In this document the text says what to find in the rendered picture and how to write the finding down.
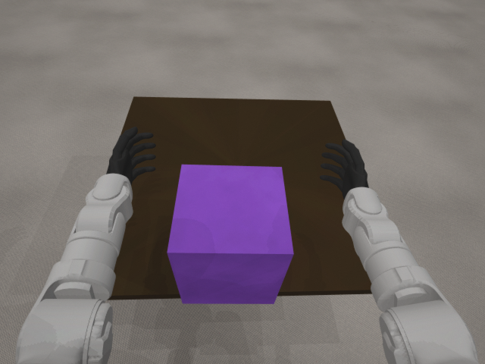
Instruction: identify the robot right upper arm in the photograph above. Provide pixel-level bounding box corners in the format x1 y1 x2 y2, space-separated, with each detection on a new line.
379 300 479 364

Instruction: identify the table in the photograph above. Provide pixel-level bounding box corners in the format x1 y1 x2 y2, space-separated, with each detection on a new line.
108 96 372 300

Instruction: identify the left robot forearm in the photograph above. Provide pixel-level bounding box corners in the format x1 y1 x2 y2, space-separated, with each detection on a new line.
16 174 133 364

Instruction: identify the carton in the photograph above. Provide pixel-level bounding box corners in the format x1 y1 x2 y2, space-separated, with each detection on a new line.
167 165 294 304

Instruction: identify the robot left upper arm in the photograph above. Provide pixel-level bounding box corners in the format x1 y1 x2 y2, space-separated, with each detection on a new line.
17 299 113 364

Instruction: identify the right robot forearm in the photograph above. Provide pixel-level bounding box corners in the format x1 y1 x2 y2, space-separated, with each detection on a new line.
342 187 478 362

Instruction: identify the robot left hand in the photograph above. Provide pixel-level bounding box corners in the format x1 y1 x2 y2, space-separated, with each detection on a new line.
106 127 156 185

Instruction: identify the robot right hand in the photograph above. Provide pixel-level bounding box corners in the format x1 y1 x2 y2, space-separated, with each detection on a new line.
320 140 369 199

